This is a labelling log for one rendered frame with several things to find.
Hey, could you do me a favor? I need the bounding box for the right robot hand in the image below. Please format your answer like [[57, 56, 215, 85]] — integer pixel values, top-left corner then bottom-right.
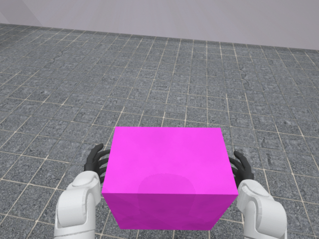
[[228, 150, 254, 189]]

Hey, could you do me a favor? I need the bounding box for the robot right forearm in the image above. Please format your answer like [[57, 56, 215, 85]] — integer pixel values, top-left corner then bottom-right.
[[236, 179, 287, 239]]

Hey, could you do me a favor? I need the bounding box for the carton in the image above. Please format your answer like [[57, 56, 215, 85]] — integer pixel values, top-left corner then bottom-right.
[[102, 126, 239, 231]]

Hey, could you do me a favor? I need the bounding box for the left robot hand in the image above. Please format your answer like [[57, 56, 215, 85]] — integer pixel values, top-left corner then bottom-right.
[[84, 143, 111, 184]]

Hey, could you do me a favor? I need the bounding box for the robot left forearm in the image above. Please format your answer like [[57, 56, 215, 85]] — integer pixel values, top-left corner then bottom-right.
[[54, 171, 101, 239]]

